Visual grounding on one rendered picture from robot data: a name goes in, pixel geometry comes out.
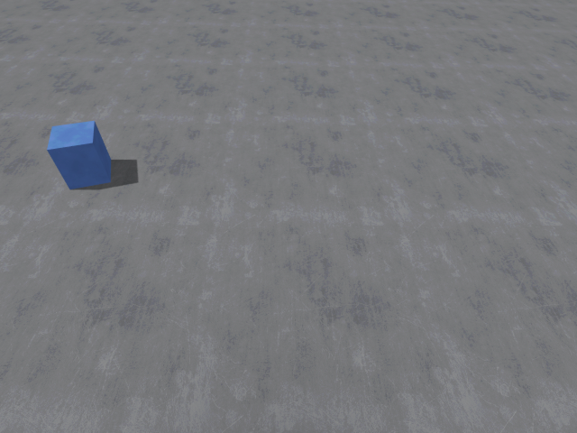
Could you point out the carton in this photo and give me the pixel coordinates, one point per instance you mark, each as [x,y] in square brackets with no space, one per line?
[80,155]

